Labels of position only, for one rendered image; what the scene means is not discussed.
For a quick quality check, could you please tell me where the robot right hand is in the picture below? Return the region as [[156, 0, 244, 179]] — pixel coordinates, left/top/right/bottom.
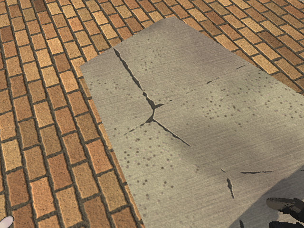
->
[[266, 198, 304, 228]]

